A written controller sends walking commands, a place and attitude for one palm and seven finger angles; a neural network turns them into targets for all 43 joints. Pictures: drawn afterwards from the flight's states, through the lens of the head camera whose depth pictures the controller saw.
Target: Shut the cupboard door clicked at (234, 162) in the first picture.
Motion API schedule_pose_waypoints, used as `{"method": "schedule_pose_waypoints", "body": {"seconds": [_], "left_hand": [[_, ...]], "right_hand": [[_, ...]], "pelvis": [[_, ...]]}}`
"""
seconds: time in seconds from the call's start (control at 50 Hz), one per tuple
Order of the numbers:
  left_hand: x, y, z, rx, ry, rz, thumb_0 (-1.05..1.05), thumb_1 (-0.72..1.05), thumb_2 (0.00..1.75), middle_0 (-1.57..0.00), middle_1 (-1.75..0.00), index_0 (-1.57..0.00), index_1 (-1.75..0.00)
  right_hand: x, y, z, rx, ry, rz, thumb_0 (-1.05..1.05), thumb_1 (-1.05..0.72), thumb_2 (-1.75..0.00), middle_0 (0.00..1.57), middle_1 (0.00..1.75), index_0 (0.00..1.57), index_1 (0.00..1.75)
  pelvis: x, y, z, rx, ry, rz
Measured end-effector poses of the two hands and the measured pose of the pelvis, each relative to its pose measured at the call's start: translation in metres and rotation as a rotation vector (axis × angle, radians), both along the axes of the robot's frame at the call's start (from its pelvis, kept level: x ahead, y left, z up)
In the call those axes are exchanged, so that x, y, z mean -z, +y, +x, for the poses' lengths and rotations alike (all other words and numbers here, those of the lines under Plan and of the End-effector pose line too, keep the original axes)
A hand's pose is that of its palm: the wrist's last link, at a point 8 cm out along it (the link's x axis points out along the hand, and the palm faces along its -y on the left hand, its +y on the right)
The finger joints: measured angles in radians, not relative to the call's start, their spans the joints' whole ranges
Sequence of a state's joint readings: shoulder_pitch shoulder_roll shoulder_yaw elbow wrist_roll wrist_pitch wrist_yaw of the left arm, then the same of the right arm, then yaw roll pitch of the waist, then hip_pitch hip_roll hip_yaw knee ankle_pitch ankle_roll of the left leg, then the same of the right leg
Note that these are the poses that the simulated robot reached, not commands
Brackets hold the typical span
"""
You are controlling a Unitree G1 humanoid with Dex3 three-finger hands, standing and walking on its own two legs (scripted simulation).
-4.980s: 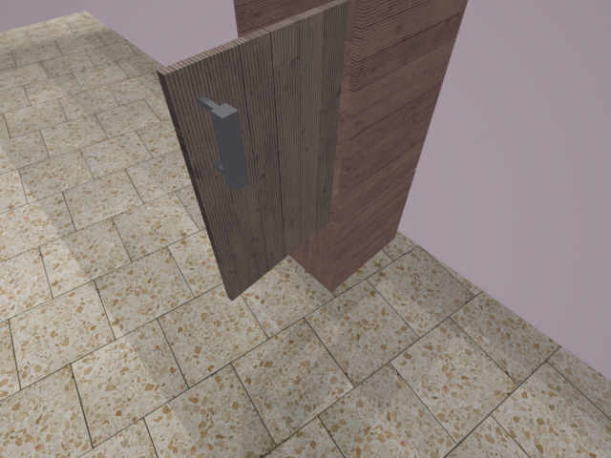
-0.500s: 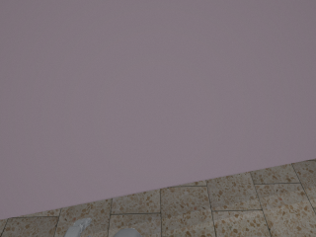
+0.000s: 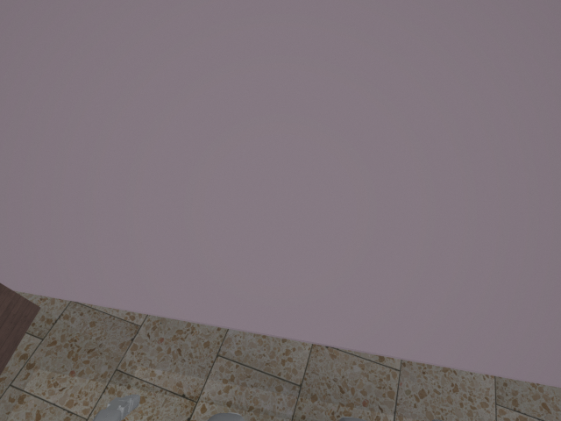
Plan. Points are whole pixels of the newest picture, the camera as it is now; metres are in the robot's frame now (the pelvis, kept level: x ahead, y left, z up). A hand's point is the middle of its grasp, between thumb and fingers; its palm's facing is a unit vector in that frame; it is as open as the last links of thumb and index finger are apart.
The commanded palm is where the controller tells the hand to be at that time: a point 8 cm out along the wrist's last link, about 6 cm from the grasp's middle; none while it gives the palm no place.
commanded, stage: turn to face it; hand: left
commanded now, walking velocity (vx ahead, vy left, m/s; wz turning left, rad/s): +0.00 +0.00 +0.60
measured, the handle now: out of the picture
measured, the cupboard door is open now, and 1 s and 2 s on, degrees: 93 93 93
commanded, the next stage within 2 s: none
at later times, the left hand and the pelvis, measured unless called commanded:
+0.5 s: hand out of the picture +0.03 +0.22 -0.17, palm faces +0.33 -0.91 -0.24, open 7.4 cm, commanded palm none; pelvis +0.02 -0.01 +0.00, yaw +19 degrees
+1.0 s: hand out of the picture -0.04 +0.18 -0.18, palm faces +0.60 -0.77 -0.22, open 7.4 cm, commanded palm none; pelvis +0.04 -0.02 -0.01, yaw +38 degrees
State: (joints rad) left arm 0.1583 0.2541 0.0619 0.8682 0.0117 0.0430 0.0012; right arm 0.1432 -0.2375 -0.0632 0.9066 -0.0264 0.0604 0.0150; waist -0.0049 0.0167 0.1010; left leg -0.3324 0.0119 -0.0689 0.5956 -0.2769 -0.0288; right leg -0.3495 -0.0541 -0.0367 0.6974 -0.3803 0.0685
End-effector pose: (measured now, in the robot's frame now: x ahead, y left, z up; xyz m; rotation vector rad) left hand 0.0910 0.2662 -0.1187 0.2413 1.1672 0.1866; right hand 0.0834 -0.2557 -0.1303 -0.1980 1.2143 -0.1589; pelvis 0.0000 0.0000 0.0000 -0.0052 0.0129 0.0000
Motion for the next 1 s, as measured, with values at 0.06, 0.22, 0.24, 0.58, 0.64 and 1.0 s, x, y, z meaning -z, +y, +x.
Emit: {"method": "schedule_pose_waypoints", "body": {"seconds": [0.06,0.22,0.24,0.58,0.64,1.0], "left_hand": [[-0.002,-0.013,-0.004,-0.02,-0.037,0.018,0.0,0.91,0.89,-0.2,-0.3,-0.2,-0.3],[0.0,-0.037,-0.036,-0.118,0.023,-0.05,0.0,0.9,0.89,-0.2,-0.3,-0.2,-0.3],[0.003,-0.038,-0.041,-0.134,0.027,-0.062,0.0,0.9,0.89,-0.2,-0.3,-0.2,-0.3],[0.001,-0.007,-0.071,-0.373,0.002,-0.022,0.01,0.91,0.89,-0.2,-0.3,-0.2,-0.3],[-0.002,-0.014,-0.07,-0.395,-0.041,0.018,0.0,0.91,0.89,-0.2,-0.3,-0.2,-0.3],[0.031,-0.053,-0.162,-0.674,0.086,-0.099,0.0,0.9,0.89,-0.2,-0.3,-0.2,-0.3]], "right_hand": [[0.011,-0.009,0.007,-0.016,0.017,0.023,0.0,-0.9,-0.9,0.2,0.29,0.2,0.3],[-0.007,-0.005,0.038,-0.105,0.041,0.027,0.0,-0.9,-0.9,0.2,0.29,0.19,0.3],[-0.008,-0.002,0.044,-0.124,0.038,0.022,0.0,-0.9,-0.9,0.2,0.29,0.19,0.3],[-0.008,0.018,0.092,-0.346,0.036,-0.028,0.0,-0.9,-0.9,0.2,0.29,0.2,0.3],[0.005,0.01,0.104,-0.366,0.051,-0.007,0.0,-0.9,-0.9,0.2,0.29,0.2,0.3],[-0.009,0.088,0.191,-0.666,-0.063,-0.021,0.0,-0.9,-0.9,0.2,0.29,0.19,0.3]], "pelvis": [[0.005,-0.012,0.002,-0.045,-0.002,0.016],[-0.01,-0.017,0.011,-0.155,0.002,0.043],[-0.01,-0.016,0.012,-0.169,0.003,0.044],[-0.006,-0.021,0.023,-0.374,0.005,-0.007],[0.002,-0.033,0.031,-0.414,0.015,0.011],[0.008,-0.02,0.036,-0.655,0.006,0.023]]}}
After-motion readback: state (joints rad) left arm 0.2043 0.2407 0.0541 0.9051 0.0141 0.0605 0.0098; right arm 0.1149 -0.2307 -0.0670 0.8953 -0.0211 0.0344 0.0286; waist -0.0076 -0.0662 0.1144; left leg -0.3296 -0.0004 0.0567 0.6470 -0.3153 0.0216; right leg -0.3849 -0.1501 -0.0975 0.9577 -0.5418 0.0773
